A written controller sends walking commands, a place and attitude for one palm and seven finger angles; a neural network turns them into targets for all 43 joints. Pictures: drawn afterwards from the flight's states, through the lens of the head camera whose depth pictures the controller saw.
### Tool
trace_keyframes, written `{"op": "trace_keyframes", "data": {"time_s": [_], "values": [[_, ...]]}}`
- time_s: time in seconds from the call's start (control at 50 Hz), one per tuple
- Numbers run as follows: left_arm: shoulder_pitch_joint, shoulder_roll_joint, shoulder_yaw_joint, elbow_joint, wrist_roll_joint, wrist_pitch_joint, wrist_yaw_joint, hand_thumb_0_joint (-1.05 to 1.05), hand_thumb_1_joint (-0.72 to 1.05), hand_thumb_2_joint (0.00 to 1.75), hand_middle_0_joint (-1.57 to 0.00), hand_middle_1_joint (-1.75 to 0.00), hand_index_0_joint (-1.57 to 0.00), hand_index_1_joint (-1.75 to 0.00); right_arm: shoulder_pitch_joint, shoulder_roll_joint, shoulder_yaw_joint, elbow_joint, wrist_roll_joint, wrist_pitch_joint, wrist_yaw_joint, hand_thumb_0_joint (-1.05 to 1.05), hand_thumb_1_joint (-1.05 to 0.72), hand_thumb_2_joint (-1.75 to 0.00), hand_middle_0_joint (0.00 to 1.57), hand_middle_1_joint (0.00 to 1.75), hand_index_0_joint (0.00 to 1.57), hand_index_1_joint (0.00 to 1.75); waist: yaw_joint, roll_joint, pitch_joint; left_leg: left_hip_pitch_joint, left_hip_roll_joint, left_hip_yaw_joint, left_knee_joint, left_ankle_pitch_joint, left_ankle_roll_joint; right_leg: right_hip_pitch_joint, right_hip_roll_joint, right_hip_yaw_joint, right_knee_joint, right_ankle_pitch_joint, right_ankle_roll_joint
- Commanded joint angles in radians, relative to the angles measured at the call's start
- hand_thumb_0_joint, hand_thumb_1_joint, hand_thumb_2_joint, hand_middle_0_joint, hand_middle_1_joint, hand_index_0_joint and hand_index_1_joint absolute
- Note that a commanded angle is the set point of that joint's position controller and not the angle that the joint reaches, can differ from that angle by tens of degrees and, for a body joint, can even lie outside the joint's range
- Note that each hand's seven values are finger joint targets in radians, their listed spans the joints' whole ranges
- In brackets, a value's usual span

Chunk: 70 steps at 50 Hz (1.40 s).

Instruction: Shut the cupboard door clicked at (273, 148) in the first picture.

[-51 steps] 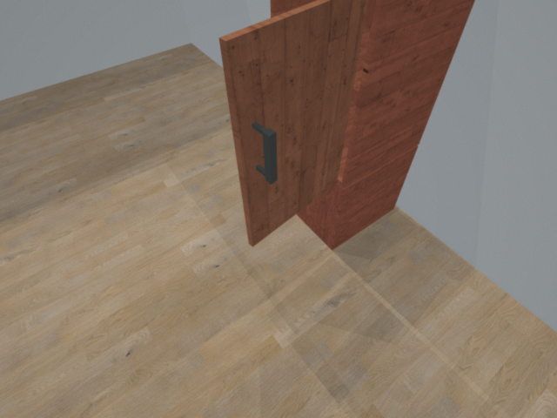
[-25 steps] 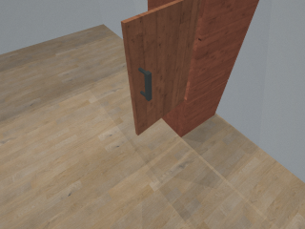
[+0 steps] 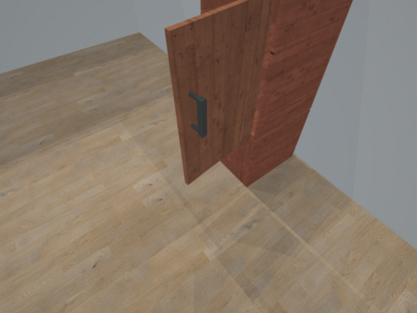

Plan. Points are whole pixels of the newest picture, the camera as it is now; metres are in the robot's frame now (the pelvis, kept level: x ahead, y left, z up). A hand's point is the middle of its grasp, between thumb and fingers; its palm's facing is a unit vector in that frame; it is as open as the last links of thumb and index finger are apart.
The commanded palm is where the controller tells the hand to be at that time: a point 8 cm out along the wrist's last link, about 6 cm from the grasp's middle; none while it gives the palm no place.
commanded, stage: walk around to get in front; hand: left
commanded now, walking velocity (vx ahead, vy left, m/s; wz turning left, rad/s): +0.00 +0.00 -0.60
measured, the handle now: (197, 114) +0.62 +0.07 -0.01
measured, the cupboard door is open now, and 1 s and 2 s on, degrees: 97 97 97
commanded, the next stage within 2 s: none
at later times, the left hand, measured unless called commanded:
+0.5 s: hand out of the picture +0.07 +0.16 -0.18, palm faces -0.19 -0.94 -0.29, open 7.3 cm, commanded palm none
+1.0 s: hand (151, 305) +0.17 +0.14 -0.18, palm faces -0.44 -0.87 -0.24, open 7.3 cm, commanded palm none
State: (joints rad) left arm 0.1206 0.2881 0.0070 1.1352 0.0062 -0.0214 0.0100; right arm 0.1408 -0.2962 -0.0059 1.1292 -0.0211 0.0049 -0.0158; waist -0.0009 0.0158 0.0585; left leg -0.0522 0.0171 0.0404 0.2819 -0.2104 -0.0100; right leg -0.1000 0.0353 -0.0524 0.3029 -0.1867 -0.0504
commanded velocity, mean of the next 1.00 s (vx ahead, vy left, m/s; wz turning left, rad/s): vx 0.00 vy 0.00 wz -0.60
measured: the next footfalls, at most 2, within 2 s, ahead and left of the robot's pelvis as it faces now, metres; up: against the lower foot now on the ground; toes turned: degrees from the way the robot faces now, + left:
left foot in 0.86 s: +0.07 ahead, +0.10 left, +0.00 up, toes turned -30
right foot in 1.18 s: -0.05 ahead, -0.17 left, +0.00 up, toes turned -42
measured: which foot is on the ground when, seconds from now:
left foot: down 0.00-0.38, up 0.40-0.84, down 0.86-1.00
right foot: down 0.00-0.86, up 0.88-1.00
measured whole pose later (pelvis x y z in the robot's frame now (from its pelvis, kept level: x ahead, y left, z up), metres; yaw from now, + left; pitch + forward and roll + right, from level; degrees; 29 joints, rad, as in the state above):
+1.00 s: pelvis -0.01 -0.01 -0.01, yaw -31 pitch +2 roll -1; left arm 0.16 0.29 0.10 0.90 0.02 0.06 -0.03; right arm 0.14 -0.20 -0.02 0.88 -0.04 0.03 -0.04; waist 0.04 -0.03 0.11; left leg -0.21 0.07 0.00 0.48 -0.30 -0.03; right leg -0.53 0.06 0.03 1.06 -0.47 0.05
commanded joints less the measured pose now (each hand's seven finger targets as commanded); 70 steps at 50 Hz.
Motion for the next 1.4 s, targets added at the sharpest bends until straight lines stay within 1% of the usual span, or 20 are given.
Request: {"op": "trace_keyframes", "data": {"time_s": [0.0, 0.14, 0.26, 0.34, 0.36, 0.38, 0.4, 0.52, 0.7, 0.78, 0.8, 0.84, 0.86, 0.96, 1.1, 1.12, 1.14, 1.16, 1.2, 1.38], "values": [[0.02, 0.111, 0.032, -0.057, 0.001, 0.015, 0.019, 0.0, 0.9, 0.9, -0.2, -0.3, -0.2, -0.3, 0.083, -0.076, -0.018, -0.037, 0.002, 0.003, -0.023, 0.0, -0.9, -0.9, 0.2, 0.3, 0.2, 0.3, -0.018, -0.015, -0.078, 0.003, 0.128, -0.022, 0.057, 0.215, 0.006, -0.015, -0.16, 0.159, 0.037, 0.384, 0.002], [0.022, 0.123, 0.064, -0.148, 0.012, 0.054, 0.001, 0.0, 0.9, 0.9, -0.2, -0.3, -0.2, -0.3, 0.081, -0.114, -0.06, -0.12, -0.001, 0.026, -0.036, 0.0, -0.9, -0.9, 0.2, 0.3, 0.2, 0.3, -0.02, 0.004, -0.041, -0.035, 0.179, -0.008, 0.117, 0.084, 0.032, -0.173, -0.109, 0.204, 0.176, 0.297, -0.006], [0.015, 0.061, 0.083, -0.228, 0.017, 0.081, -0.019, 0.0, 0.9, 0.9, -0.2, -0.3, -0.2, -0.3, 0.052, -0.134, -0.076, -0.177, -0.014, 0.008, -0.038, 0.0, -0.9, -0.9, 0.2, 0.3, 0.2, 0.3, 0.004, 0.161, -0.005, -0.074, 0.419, -0.121, 0.025, 0.288, 0.196, -0.333, -0.055, 0.102, 0.65, -0.348, 0.036], [0.19, 0.067, 0.1, -0.197, 0.02, 0.06, -0.029, 0.0, 0.9, 0.9, -0.2, -0.3, -0.2, -0.3, -0.04, -0.134, -0.085, -0.216, -0.008, 0.016, -0.035, 0.0, -0.9, -0.9, 0.2, 0.3, 0.2, 0.3, 0.102, 0.009, -0.059, -0.192, 0.262, 0.076, 0.371, 0.211, 0.049, -0.056, -0.071, 0.067, 0.223, 0.005, 0.031], [0.236, 0.182, 0.123, -0.193, 0.035, 0.042, -0.013, 0.0, 0.9, 0.9, -0.2, -0.3, -0.2, -0.3, -0.02, -0.066, -0.08, -0.251, 0.007, 0.022, -0.03, 0.0, -0.9, -0.9, 0.2, 0.3, 0.2, 0.3, 0.101, -0.373, -0.072, -0.379, 0.079, 0.146, 0.643, -0.182, -0.028, 0.019, -0.269, 0.436, 0.023, 0.306, -0.04], [0.247, 0.21, 0.125, -0.191, 0.019, 0.042, 0.003, 0.0, 0.9, 0.9, -0.2, -0.3, -0.2, -0.3, -0.048, -0.055, -0.08, -0.267, 0.013, 0.033, -0.026, 0.0, -0.9, -0.9, 0.2, 0.3, 0.2, 0.3, 0.107, -0.364, -0.043, -0.459, 0.002, 0.024, 0.835, -0.462, -0.039, -0.02, -0.387, 0.626, -0.011, 0.511, -0.131], [0.205, 0.197, 0.12, -0.203, 0.014, 0.043, 0.011, 0.0, 0.9, 0.9, -0.2, -0.3, -0.2, -0.3, -0.011, -0.054, -0.077, -0.254, 0.014, 0.041, -0.02, 0.0, -0.9, -0.9, 0.2, 0.3, 0.2, 0.3, 0.069, -0.289, -0.041, -0.476, 0.042, -0.065, 0.909, -0.398, -0.03, -0.036, -0.374, 0.563, -0.012, 0.313, -0.175], [0.127, 0.121, 0.112, -0.257, 0.018, 0.032, 0.022, 0.0, 0.9, 0.9, -0.2, -0.3, -0.2, -0.3, -0.035, -0.008, -0.07, -0.248, 0.011, 0.036, -0.016, 0.0, -0.9, -0.9, 0.2, 0.3, 0.2, 0.3, 0.025, -0.068, -0.13, -0.447, 0.039, -0.069, 0.794, -0.222, -0.054, -0.013, -0.237, 0.47, 0.054, 0.329, -0.148], [0.162, 0.133, 0.123, -0.256, 0.025, 0.043, 0.016, 0.0, 0.9, 0.9, -0.2, -0.3, -0.2, -0.3, -0.095, -0.011, -0.07, -0.297, 0.023, 0.024, -0.026, 0.0, -0.9, -0.9, 0.2, 0.3, 0.2, 0.3, 0.049, -0.16, -0.123, -0.391, -0.009, -0.084, 0.532, -0.25, -0.046, 0.022, -0.202, 0.557, 0.069, 0.421, -0.151], [0.086, 0.137, 0.122, -0.279, 0.018, 0.05, 0.014, 0.0, 0.9, 0.9, -0.2, -0.3, -0.2, -0.3, 0.02, -0.021, -0.07, -0.274, 0.03, 0.01, -0.032, 0.0, -0.9, -0.9, 0.2, 0.3, 0.2, 0.3, -0.015, -0.135, -0.165, -0.14, -0.022, -0.077, 0.207, -0.098, -0.032, -0.108, -0.141, 0.541, 0.136, 0.366, -0.075], [0.066, 0.111, 0.117, -0.291, 0.01, 0.052, 0.011, 0.0, 0.9, 0.9, -0.2, -0.3, -0.2, -0.3, 0.065, -0.051, -0.076, -0.259, 0.027, 0.003, -0.037, 0.0, -0.9, -0.9, 0.2, 0.3, 0.2, 0.3, -0.039, -0.092, -0.177, 0.027, 0.032, -0.098, 0.099, -0.021, -0.021, -0.248, -0.092, 0.489, 0.175, 0.218, -0.027], [0.038, 0.052, 0.1, -0.334, 0.003, 0.052, -0.013, 0.0, 0.9, 0.9, -0.2, -0.3, -0.2, -0.3, 0.075, -0.196, -0.1, -0.285, 0.0, -0.004, -0.044, 0.0, -0.9, -0.9, 0.2, 0.3, 0.2, 0.3, -0.045, 0.293, -0.109, 0.081, 0.466, -0.498, -0.064, 0.071, 0.147, -0.538, 0.068, 0.17, 0.564, -0.427, 0.083], [0.016, 0.089, 0.105, -0.341, 0.015, 0.052, -0.017, 0.0, 0.9, 0.9, -0.2, -0.3, -0.2, -0.3, 0.049, -0.175, -0.09, -0.302, -0.005, 0.001, -0.043, 0.0, -0.9, -0.9, 0.2, 0.3, 0.2, 0.3, -0.034, 0.172, -0.069, -0.036, 0.496, -0.465, -0.028, 0.162, 0.208, -0.503, 0.004, 0.163, 0.709, -0.407, 0.098], [0.036, 0.048, 0.102, -0.325, 0.016, 0.065, -0.047, 0.0, 0.9, 0.9, -0.2, -0.3, -0.2, -0.3, -0.002, -0.102, -0.068, -0.33, -0.017, -0.005, -0.042, 0.0, -0.9, -0.9, 0.2, 0.3, 0.2, 0.3, 0.019, 0.192, -0.056, -0.049, 0.274, -0.074, 0.114, 0.531, 0.131, -0.476, -0.035, 0.051, 0.78, -0.289, 0.121], [0.051, 0.053, 0.088, -0.317, 0.011, 0.047, -0.058, 0.0, 0.9, 0.9, -0.2, -0.3, -0.2, -0.3, 0.082, -0.166, -0.092, -0.302, -0.007, 0.007, -0.019, 0.0, -0.9, -0.9, 0.2, 0.3, 0.2, 0.3, 0.01, 0.186, -0.1, -0.091, 0.263, 0.037, 0.303, 0.505, 0.053, -0.141, 0.004, -0.074, 0.28, -0.076, 0.068], [0.141, 0.102, 0.099, -0.289, 0.013, 0.037, -0.053, 0.0, 0.9, 0.9, -0.2, -0.3, -0.2, -0.3, 0.067, -0.155, -0.094, -0.313, 0.002, 0.007, -0.015, 0.0, -0.9, -0.9, 0.2, 0.3, 0.2, 0.3, 0.059, 0.083, -0.145, -0.192, 0.229, 0.076, 0.46, 0.393, 0.007, 0.036, -0.049, -0.005, 0.163, 0.154, 0.042], [0.225, 0.235, 0.127, -0.271, 0.027, 0.025, -0.032, 0.0, 0.9, 0.9, -0.2, -0.3, -0.2, -0.3, 0.049, -0.061, -0.076, -0.354, 0.017, 0.007, -0.01, 0.0, -0.9, -0.9, 0.2, 0.3, 0.2, 0.3, 0.091, -0.289, -0.197, -0.472, 0.078, 0.154, 0.744, -0.163, -0.059, 0.241, -0.334, 0.412, 0.088, 0.565, -0.069], [0.28, 0.277, 0.135, -0.252, 0.008, 0.029, -0.013, 0.0, 0.9, 0.9, -0.2, -0.3, -0.2, -0.3, -0.009, -0.062, -0.065, -0.387, 0.019, 0.016, -0.018, 0.0, -0.9, -0.9, 0.2, 0.3, 0.2, 0.3, 0.127, -0.328, -0.216, -0.524, 0.05, 0.011, 0.893, -0.489, -0.06, 0.192, -0.454, 0.522, 0.107, 0.789, -0.18], [0.15, 0.21, 0.12, -0.289, 0.014, 0.042, 0.001, 0.0, 0.9, 0.9, -0.2, -0.3, -0.2, -0.3, -0.012, -0.051, -0.061, -0.359, 0.02, 0.019, -0.018, 0.0, -0.9, -0.9, 0.2, 0.3, 0.2, 0.3, 0.069, -0.228, -0.103, -0.551, 0.101, -0.056, 0.925, -0.379, -0.053, 0.026, -0.36, 0.437, 0.075, 0.416, -0.195], [0.022, 0.174, 0.11, -0.327, 0.022, 0.051, -0.001, 0.0, 0.9, 0.9, -0.2, -0.3, -0.2, -0.3, 0.1, -0.018, -0.057, -0.293, 0.019, 0.017, -0.01, 0.0, -0.9, -0.9, 0.2, 0.3, 0.2, 0.3, -0.014, -0.166, -0.123, -0.258, 0.009, 0.017, 0.43, -0.163, -0.058, -0.161, -0.207, 0.387, 0.111, 0.216, -0.113]]}}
